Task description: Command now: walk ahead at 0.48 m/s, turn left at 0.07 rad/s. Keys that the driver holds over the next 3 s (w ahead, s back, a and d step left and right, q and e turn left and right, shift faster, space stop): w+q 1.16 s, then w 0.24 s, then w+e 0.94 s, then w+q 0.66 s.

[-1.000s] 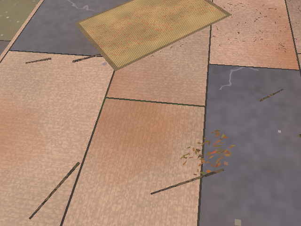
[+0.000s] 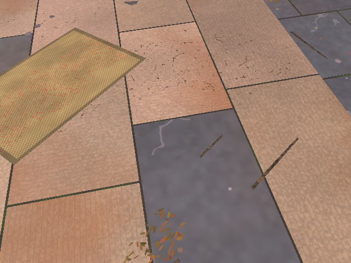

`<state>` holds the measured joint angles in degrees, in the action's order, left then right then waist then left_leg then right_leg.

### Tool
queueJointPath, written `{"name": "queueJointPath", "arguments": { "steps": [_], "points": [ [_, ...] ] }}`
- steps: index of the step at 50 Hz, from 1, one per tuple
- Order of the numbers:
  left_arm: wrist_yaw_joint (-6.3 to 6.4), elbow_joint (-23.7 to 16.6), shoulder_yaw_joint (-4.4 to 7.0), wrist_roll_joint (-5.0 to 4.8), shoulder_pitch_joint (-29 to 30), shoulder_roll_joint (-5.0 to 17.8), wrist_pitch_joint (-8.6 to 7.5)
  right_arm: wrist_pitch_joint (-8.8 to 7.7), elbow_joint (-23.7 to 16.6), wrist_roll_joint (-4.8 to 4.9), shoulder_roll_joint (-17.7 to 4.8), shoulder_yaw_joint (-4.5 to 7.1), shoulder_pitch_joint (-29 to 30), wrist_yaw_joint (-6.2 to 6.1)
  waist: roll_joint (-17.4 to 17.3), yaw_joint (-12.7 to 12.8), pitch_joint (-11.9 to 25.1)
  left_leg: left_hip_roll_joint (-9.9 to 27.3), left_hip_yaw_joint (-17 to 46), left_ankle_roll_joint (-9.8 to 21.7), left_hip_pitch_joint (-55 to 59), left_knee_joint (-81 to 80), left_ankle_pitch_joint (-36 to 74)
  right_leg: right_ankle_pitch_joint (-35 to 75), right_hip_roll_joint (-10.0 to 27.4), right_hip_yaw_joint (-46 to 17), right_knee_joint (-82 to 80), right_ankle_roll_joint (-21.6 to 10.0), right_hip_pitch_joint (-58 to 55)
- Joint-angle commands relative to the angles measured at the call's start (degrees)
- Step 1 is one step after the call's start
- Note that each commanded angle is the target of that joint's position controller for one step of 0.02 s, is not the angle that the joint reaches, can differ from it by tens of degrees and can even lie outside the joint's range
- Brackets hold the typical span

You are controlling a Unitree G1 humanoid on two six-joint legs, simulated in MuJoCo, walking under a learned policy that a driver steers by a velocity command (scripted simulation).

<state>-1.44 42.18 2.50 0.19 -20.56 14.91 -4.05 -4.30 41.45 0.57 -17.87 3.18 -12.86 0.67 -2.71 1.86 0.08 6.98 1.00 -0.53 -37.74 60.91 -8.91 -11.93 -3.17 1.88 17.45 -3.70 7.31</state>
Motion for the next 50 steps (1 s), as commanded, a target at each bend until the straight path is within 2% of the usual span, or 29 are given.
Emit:
{"name": "queueJointPath", "arguments": {
  "steps": [1,5,9,10,12,13,14,15,16,17,18,19,20,21,24,29,31,34,36,37,38,39,40,41,42,43,44,46,50],
  "points": [
    [0.67,-2.8,2.0,0.04,3.3,8.0,-1.53,-0.09,-3.5,-0.09,-1.8,0.08,1.9,0.17,6.2,-1.3,-3.2,1.0,1.3,-0.9,-5.1,-8.4,8.8,15.6,13.8,-7.3,-10.1,-8.5,-0.6],
    [1.34,-0.3,2.32,-0.01,0.2,9.9,-1.49,-0.68,-5.5,0.78,-0.5,-0.83,10.1,1.54,5.4,1.9,-5.3,-1.8,-0.6,0.8,-1.4,-21.8,17.5,15.2,14.3,-1.9,-12.1,-6.5,-1.9],
    [1.62,2.0,2.59,-0.52,-2.1,10.4,-0.45,-0.87,-8.2,0.99,-0.8,-0.82,14.9,3.3,4.4,2.8,-6.4,-3.7,-0.6,3.5,-3.4,-27.9,14.6,20.5,17.2,0.9,-9.2,-5.4,-11.0],
    [1.8,2.2,2.69,-0.56,-1.9,10.7,-0.04,-0.88,-8.7,0.85,-1.1,-0.69,14.9,3.7,4.7,2.3,-5.7,-4.6,-1.6,4.3,-2.6,-28.6,12.1,26.4,17.6,1.7,-7.0,-4.8,-13.2],
    [2.46,1.8,3.14,-0.4,-1.1,12.3,0.79,-0.51,-8.9,0.43,-2.9,0.18,12.1,3.87,7.1,0.0,-1.6,-8.2,-5.2,6.3,3.5,-27.8,5.5,48.2,17.5,3.4,1.1,-3.4,-16.3],
    [2.91,1.5,3.3,-0.2,-0.8,13.0,1.41,-0.19,-8.1,0.37,-4.9,1.23,7.1,3.65,8.3,-2.7,2.1,-10.5,-6.6,7.6,9.5,-27.5,2.5,57.5,16.8,4.3,9.0,-2.6,-17.0],
    [3.38,1.0,3.23,-0.24,0.1,13.2,1.89,0.02,-6.4,0.5,-7.5,2.69,-1.3,3.02,7.5,-7.5,6.8,-12.2,-6.6,9.5,22.2,-30.2,4.7,58.8,15.1,6.1,21.3,-0.9,-12.2],
    [3.9,-0.6,2.41,0.82,-1.0,11.7,1.52,0.62,-5.1,0.51,-11.8,4.09,-10.3,1.94,1.7,-10.6,13.6,-3.8,6.6,13.0,41.5,-29.4,6.6,40.8,12.7,6.1,38.9,0.9,2.5],
    [2.18,-2.2,-0.54,2.05,-9.3,2.8,-0.05,0.12,-5.5,1.15,-15.8,4.56,-9.8,2.1,-12.0,-3.4,21.0,11.0,39.6,25.1,62.8,-33.3,-5.4,-18.7,0.0,0.1,59.6,4.8,28.7],
    [1.25,-2.5,0.63,-0.05,-2.0,9.0,-2.19,0.27,-5.6,1.05,-9.9,3.44,-12.4,1.68,-4.8,-8.9,23.7,10.9,46.5,23.9,63.8,-41.2,-12.9,-19.6,0.5,-9.5,64.2,3.9,34.8],
    [0.81,-5.1,1.16,-2.27,4.6,10.9,-3.36,0.2,-5.6,0.41,-8.7,2.95,-9.4,1.28,-2.7,-8.9,13.9,9.2,37.9,20.6,56.5,-43.2,-9.9,-14.2,3.4,-9.3,62.4,3.0,38.2],
    [1.09,-6.1,0.71,-1.69,7.0,9.9,-4.09,0.18,-6.3,0.36,-8.2,2.74,-5.5,1.07,3.4,-6.5,8.2,7.1,31.9,19.1,47.0,-44.0,-3.8,-9.9,5.8,-8.5,57.6,2.6,36.9],
    [1.45,-6.1,0.98,-0.44,7.6,9.8,-4.17,0.15,-7.0,0.06,-7.3,2.46,-2.5,0.96,4.6,-4.2,4.6,5.2,27.6,18.7,39.3,-44.8,3.7,-8.1,7.2,-8.1,53.2,3.2,34.0],
    [1.51,-6.1,1.25,0.13,6.4,10.0,-3.62,0.05,-7.7,-0.69,-6.2,2.06,-0.8,0.78,2.9,-2.1,3.7,3.5,24.7,18.7,34.0,-46.1,8.5,-6.9,8.3,-8.4,51.3,3.7,30.1],
    [1.82,-5.7,0.95,1.0,4.7,8.2,-1.74,-0.15,-7.1,-0.08,-6.1,2.02,0.1,0.23,1.2,-0.1,1.6,1.4,19.2,19.0,25.4,-48.2,14.9,-5.4,8.9,-6.4,44.3,6.6,27.3],
    [1.69,-8.3,-0.4,0.94,16.2,4.8,-1.67,0.81,-4.9,0.66,-8.5,2.68,-3.4,-1.21,-0.5,-4.3,-0.2,-4.2,12.9,14.2,18.9,-46.7,10.6,13.7,5.3,-4.4,22.3,8.6,21.9],
    [1.22,-9.1,-0.24,0.12,19.8,5.3,-2.08,1.27,-4.0,0.83,-9.0,2.83,-5.8,-1.4,-1.2,-5.9,0.3,-3.6,15.1,13.3,20.0,-45.7,6.6,17.5,3.4,-4.6,17.2,8.6,19.2],
    [0.61,-9.6,0.75,-0.52,21.3,7.6,-2.72,1.86,-3.2,1.21,-8.3,2.72,-7.3,-1.57,-2.5,-5.8,0.7,-1.4,20.9,12.2,26.3,-40.9,2.4,13.8,2.9,-7.1,11.8,7.3,18.6],
    [0.45,-9.1,1.67,-0.79,18.8,9.0,-3.19,2.19,-3.3,0.93,-8.1,2.8,-6.5,-1.66,-4.3,-3.8,0.9,-0.3,24.1,11.2,28.5,-37.2,2.9,8.7,3.0,-7.2,10.3,5.3,15.4],
    [0.65,-8.0,2.33,-0.72,14.6,9.7,-3.43,2.31,-3.6,0.79,-7.1,2.48,-5.7,-1.59,-4.4,-1.4,2.2,-1.6,23.7,9.9,27.8,-33.8,4.0,8.7,3.1,-6.2,7.9,3.7,9.5],
    [1.08,-7.3,3.2,0.09,8.4,11.7,-3.74,2.09,-4.1,0.42,-4.3,1.49,-5.8,-1.33,-2.6,1.6,7.4,-4.4,20.9,8.0,24.6,-24.1,3.6,7.4,7.6,-9.5,8.2,0.7,-1.8],
    [1.58,-6.7,4.32,1.37,1.2,16.1,-3.59,1.71,-5.3,0.62,-0.5,0.26,-10.5,-1.18,8.4,2.1,16.1,-11.3,13.1,4.0,9.7,-5.7,-9.8,1.4,20.5,-26.5,7.6,-6.2,-22.2],
    [0.98,-4.7,4.71,0.3,-2.5,15.9,-2.68,1.36,-6.4,1.53,-2.0,-0.01,-13.6,-1.29,21.8,1.5,19.3,-11.8,9.2,2.2,-3.5,7.4,-25.8,-14.2,28.2,-47.4,1.8,-11.4,-28.2],
    [1.0,-5.7,3.51,-0.32,0.2,11.1,-2.37,1.59,-5.4,1.87,-7.3,1.32,-10.6,-1.38,13.8,2.6,11.6,-8.2,10.1,1.5,-7.8,12.8,-21.4,-22.0,26.5,-43.9,-0.4,-9.4,-22.2],
    [1.26,-6.0,2.91,-0.18,2.6,9.1,-1.86,1.96,-6.3,1.29,-8.5,1.78,-5.5,-1.39,9.4,2.9,5.6,-6.4,7.9,1.1,-8.2,14.0,-16.8,-17.6,24.0,-35.1,-0.8,-7.2,-15.6],
    [1.32,-5.8,2.41,0.14,5.0,8.0,-1.61,2.1,-7.0,0.66,-7.7,1.82,-3.1,-1.3,7.0,2.0,1.7,-4.8,7.1,0.8,-6.9,12.1,-13.3,-10.2,21.4,-28.3,-2.0,-6.5,-9.3],
    [1.44,-5.4,2.0,0.4,6.4,6.8,-1.6,2.25,-7.4,0.51,-6.9,2.03,-2.2,-1.08,7.7,0.9,-0.3,-3.2,7.0,0.7,-5.3,9.9,-10.8,-4.8,19.4,-23.3,-3.4,-5.9,-5.4],
    [1.46,-4.4,1.92,0.35,7.3,6.2,-1.97,2.82,-7.4,1.08,-4.5,1.71,-3.0,-0.61,9.8,-0.4,-1.3,-1.7,5.4,0.5,-2.2,7.8,-8.7,0.9,17.3,-16.4,-6.0,-5.8,-1.1],
    [1.41,-1.9,2.89,0.19,6.4,8.6,-2.47,3.26,-8.9,0.62,-2.3,1.05,0.5,-0.39,7.3,-0.4,-2.2,-0.7,4.8,-0.7,-4.9,0.1,-3.0,10.9,18.1,-8.5,-8.4,-7.5,-1.9]
  ]
}}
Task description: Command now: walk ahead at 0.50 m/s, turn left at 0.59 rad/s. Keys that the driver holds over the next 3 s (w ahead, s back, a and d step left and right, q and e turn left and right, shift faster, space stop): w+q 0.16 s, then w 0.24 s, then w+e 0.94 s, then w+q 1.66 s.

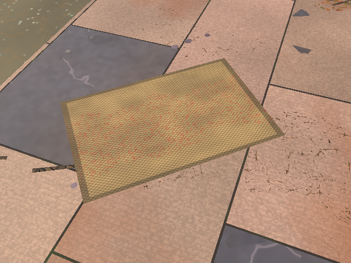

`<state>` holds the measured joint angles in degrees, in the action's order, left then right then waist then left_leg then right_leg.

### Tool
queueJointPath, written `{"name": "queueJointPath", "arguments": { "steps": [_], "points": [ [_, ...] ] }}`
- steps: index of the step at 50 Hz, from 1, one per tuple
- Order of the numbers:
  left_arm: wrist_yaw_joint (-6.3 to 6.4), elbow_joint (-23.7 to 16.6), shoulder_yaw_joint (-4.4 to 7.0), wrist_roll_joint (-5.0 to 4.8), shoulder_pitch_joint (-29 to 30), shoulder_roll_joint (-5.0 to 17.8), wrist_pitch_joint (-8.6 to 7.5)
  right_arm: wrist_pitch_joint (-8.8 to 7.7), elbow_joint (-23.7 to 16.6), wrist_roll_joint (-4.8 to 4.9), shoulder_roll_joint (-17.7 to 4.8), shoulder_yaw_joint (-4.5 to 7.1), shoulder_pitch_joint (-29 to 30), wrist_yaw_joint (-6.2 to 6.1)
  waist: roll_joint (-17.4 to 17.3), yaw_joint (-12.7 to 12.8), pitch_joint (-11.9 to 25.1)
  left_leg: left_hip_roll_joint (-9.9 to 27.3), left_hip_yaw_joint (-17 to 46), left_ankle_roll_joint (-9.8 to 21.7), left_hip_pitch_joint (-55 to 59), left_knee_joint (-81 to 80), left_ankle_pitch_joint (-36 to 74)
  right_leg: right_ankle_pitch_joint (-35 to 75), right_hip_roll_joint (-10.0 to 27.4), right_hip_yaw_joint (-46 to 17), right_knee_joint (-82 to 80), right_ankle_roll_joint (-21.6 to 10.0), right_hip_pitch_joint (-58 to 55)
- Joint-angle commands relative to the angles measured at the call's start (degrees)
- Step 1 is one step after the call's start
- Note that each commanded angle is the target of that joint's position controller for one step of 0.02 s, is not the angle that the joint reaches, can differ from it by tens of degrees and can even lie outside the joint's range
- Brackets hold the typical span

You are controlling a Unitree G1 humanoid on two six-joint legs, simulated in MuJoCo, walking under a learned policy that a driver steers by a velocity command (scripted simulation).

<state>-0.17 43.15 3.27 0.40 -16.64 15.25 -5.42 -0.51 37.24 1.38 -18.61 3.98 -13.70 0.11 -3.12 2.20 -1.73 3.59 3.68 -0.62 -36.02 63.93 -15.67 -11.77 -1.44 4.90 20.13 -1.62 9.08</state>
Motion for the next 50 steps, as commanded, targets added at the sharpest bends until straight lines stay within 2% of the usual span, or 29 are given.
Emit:
{"name": "queueJointPath", "arguments": {
  "steps": [1,5,9,11,12,13,14,15,16,17,18,19,20,23,25,30,35,37,38,40,41,42,43,44,45,46,47,48,50],
  "points": [
    [0.16,-2.4,2.27,0.01,2.5,8.7,-0.98,-0.65,-4.8,-0.18,-1.4,0.16,2.2,0.39,7.3,-0.5,-0.3,2.8,1.9,-0.7,-6.8,-5.7,6.5,12.8,16.2,-9.5,-11.1,-9.5,-4.6],
    [0.46,-0.7,2.54,-0.49,1.4,10.4,-0.25,-1.51,-6.2,-0.11,-0.2,-0.51,9.0,1.84,6.5,1.9,-1.7,1.9,-1.8,0.2,-3.5,-19.1,16.4,15.7,15.0,-1.9,-11.2,-7.6,-6.1],
    [0.39,1.6,3.07,-1.68,-1.9,12.2,0.82,-1.62,-8.6,0.15,-0.2,-0.59,14.1,3.12,6.3,2.9,-3.4,0.6,-4.5,2.7,-1.7,-26.3,13.3,20.3,17.1,0.9,-9.5,-6.5,-11.3],
    [0.39,2.4,3.37,-2.27,-2.4,13.6,1.45,-1.59,-9.1,-0.25,-1.4,0.07,13.0,3.24,7.4,0.7,-1.7,-2.4,-6.7,5.1,3.7,-28.4,7.4,36.2,17.8,2.3,-4.6,-5.9,-13.5],
    [0.51,2.7,3.56,-2.46,-2.4,14.6,1.77,-1.46,-8.5,-0.57,-3.0,0.9,9.6,3.09,8.2,-1.8,1.0,-4.5,-7.9,6.6,9.5,-29.4,5.2,45.5,17.6,3.3,1.1,-5.4,-13.9],
    [0.66,2.8,3.31,-2.53,-1.7,14.5,2.09,-1.31,-6.3,-0.58,-5.2,2.28,1.4,2.7,7.3,-6.8,5.4,-6.8,-8.9,8.4,21.4,-33.0,8.3,49.9,16.2,5.2,10.7,-4.1,-11.1],
    [0.9,2.5,2.39,-1.75,-2.2,12.6,1.83,-0.89,-3.6,-0.45,-8.4,3.9,-7.9,1.73,5.4,-11.1,10.2,-5.1,-4.6,10.2,37.9,-33.0,11.1,41.1,14.1,6.1,23.7,-2.2,-0.5],
    [0.23,-0.4,-0.18,0.63,-6.9,5.1,0.92,-0.91,-2.8,-0.56,-15.2,4.88,-11.0,0.85,-9.6,-7.1,16.8,11.4,23.6,18.7,59.7,-34.0,7.8,-5.7,5.5,5.6,46.6,1.7,24.6],
    [-0.37,0.3,-0.25,-0.65,-6.2,7.4,-0.72,-1.56,-4.1,-0.46,-12.5,3.81,-12.5,1.06,-7.5,-8.8,27.3,18.7,43.4,24.1,62.2,-43.4,1.7,-23.1,1.1,-7.2,57.0,2.1,30.3],
    [-0.74,-1.4,1.16,-3.22,0.5,11.6,-1.26,-2.23,-3.2,-0.93,-9.3,2.71,-10.0,1.49,-3.2,-9.8,18.8,16.2,33.8,20.6,56.5,-44.9,2.8,-18.7,4.1,-9.3,58.6,1.5,35.2],
    [-0.61,-2.5,0.73,-3.34,3.3,10.6,-1.66,-2.64,-2.8,-0.7,-8.0,2.25,-6.6,1.54,-2.2,-7.9,11.5,13.6,25.1,18.4,47.5,-45.4,6.9,-13.8,6.6,-8.3,54.8,0.9,35.5],
    [-0.12,-1.9,0.74,-2.05,4.1,9.9,-1.65,-2.87,-2.7,-0.78,-6.1,1.63,-2.9,1.52,0.6,-5.7,7.5,11.1,19.3,16.5,39.7,-46.2,12.0,-9.9,8.7,-7.8,50.6,1.0,33.1],
    [-0.02,-1.4,1.0,-1.33,2.9,10.0,-1.11,-3.18,-3.0,-1.3,-4.3,0.98,-0.6,1.59,-0.3,-3.5,5.6,9.1,15.3,15.7,33.8,-47.9,17.1,-7.2,9.9,-8.2,47.8,1.3,29.2],
    [-0.34,0.8,0.61,-1.47,-1.3,7.2,1.16,-4.57,-1.8,-1.64,-3.7,0.88,0.8,1.44,-0.6,-0.8,4.8,8.6,8.9,16.2,27.4,-52.8,21.1,-2.6,10.6,-8.0,44.6,2.8,24.7],
    [-0.08,0.0,0.43,-1.36,1.5,6.3,1.98,-5.28,-0.1,-2.0,-4.5,1.13,0.1,1.11,0.1,-1.3,2.1,8.3,4.8,15.6,26.1,-55.0,21.7,2.6,10.6,-8.6,40.4,3.8,27.7],
    [-1.02,-1.9,-0.07,-1.65,8.9,4.7,1.42,-5.49,2.5,-2.23,-5.3,1.09,-1.4,0.2,0.2,-4.4,-1.3,6.7,-4.2,11.8,27.7,-57.2,18.8,18.8,7.8,-8.3,23.4,3.2,27.9],
    [-2.82,-5.4,-0.59,-1.56,15.5,4.0,1.15,-4.4,5.9,-1.34,-6.4,1.61,-5.0,-0.21,1.4,-7.1,-3.8,10.3,-6.9,10.7,38.2,-55.1,22.0,17.0,6.3,-6.5,15.0,0.6,31.7],
    [-3.64,-6.8,-0.47,-1.37,16.2,4.3,1.13,-3.41,6.5,-0.95,-7.1,1.93,-5.1,-0.6,0.8,-6.5,-3.3,11.6,-7.8,9.8,42.5,-51.3,30.2,11.2,5.2,-4.7,13.8,-1.0,32.1],
    [-3.9,-7.2,-0.16,-1.32,15.2,5.0,1.23,-2.93,6.4,-0.89,-7.9,2.13,-4.3,-0.91,-0.1,-5.5,-2.1,11.5,-8.7,9.0,43.5,-48.0,39.5,7.9,3.8,-3.0,13.5,-2.1,29.8],
    [-3.8,-6.4,1.5,-1.2,7.6,7.9,1.7,-1.86,5.9,-0.92,-9.4,2.47,-3.2,-1.75,-2.0,-0.9,4.0,10.5,-10.9,7.1,43.5,-35.3,58.6,2.8,-0.6,0.6,14.1,-4.6,18.4],
    [-3.18,-4.6,3.16,-1.34,-1.0,10.8,1.84,-1.55,5.6,-0.84,-8.9,2.14,-2.6,-2.19,-0.6,3.9,8.7,8.2,-12.8,5.1,37.8,-23.0,57.4,6.1,-2.4,0.0,10.9,-6.8,5.1],
    [-1.99,-3.6,4.71,-1.58,-9.2,16.1,2.43,-2.2,4.2,-2.27,-6.0,0.83,-4.6,-2.43,8.0,6.0,15.4,4.7,-13.4,2.7,23.3,-4.3,35.3,9.3,7.9,-16.0,10.7,-11.1,-12.8],
    [-2.02,-4.9,4.81,-2.13,-6.9,18.2,2.01,-4.02,2.2,-2.74,0.2,-1.22,-9.2,-1.16,20.3,0.4,21.9,-9.2,-5.7,-1.3,-1.0,15.9,-15.5,-0.5,20.7,-49.8,2.3,-23.6,-30.8],
    [-2.05,-5.2,3.55,-1.87,-7.8,13.3,1.9,-6.24,2.1,-0.99,-5.5,-0.17,-4.2,0.12,12.4,4.7,23.3,-5.6,4.4,0.4,-7.2,18.6,-15.1,-6.3,19.9,-50.4,-1.9,-21.3,-32.3],
    [-1.74,-5.4,2.96,-1.4,-6.1,11.0,1.72,-7.32,0.2,0.85,-6.6,-0.05,1.0,0.69,9.3,4.8,15.5,-3.1,3.5,1.6,-9.6,16.3,-10.8,-4.7,17.9,-41.5,-2.3,-18.6,-26.1],
    [-1.69,-5.8,2.74,-1.28,-2.7,10.5,1.55,-7.83,-0.3,0.15,-5.4,-0.39,2.9,0.47,2.7,2.2,9.2,-0.6,2.7,1.8,-8.5,10.3,-7.2,1.5,15.5,-35.3,-2.9,-16.8,-16.8],
    [-1.49,-6.5,2.2,-1.24,0.4,8.6,1.48,-7.63,-0.2,-1.43,-6.0,0.09,3.7,0.02,1.8,0.4,6.6,1.1,2.3,1.3,-5.3,4.7,-5.1,7.9,13.6,-30.9,-3.7,-15.8,-10.4],
    [-1.2,-7.5,1.88,-0.59,1.9,8.2,1.56,-7.05,-0.2,-1.85,-5.8,0.26,2.7,0.05,3.6,-1.4,5.2,1.7,2.2,0.7,-1.8,3.0,-3.9,12.2,12.3,-28.9,-5.0,-16.0,-5.5],
    [-0.74,-7.8,2.07,-0.78,2.9,8.7,1.55,-5.89,0.1,-2.32,-4.6,0.11,0.7,-0.05,4.7,-3.0,4.2,1.9,1.1,-1.3,0.4,-1.6,-3.0,17.2,11.1,-26.1,-6.6,-16.6,-0.3]
  ]
}}
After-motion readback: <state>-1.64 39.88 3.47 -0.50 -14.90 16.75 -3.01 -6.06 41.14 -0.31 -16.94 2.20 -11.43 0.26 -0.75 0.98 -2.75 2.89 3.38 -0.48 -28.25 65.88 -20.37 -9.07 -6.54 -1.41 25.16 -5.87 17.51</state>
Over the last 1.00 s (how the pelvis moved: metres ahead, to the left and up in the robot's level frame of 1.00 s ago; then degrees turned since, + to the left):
0.58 0.08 0.00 32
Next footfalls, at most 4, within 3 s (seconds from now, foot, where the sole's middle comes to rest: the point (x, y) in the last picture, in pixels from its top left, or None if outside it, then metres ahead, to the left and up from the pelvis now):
0.28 left None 0.31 0.17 -0.78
0.82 right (199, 223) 0.64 -0.02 -0.78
1.30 left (160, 162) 0.93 0.16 -0.78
1.74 right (224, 139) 1.07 -0.14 -0.78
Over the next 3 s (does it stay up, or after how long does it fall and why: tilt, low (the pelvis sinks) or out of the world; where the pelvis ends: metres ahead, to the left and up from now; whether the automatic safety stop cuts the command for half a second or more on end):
stays up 1.62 0.07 0.00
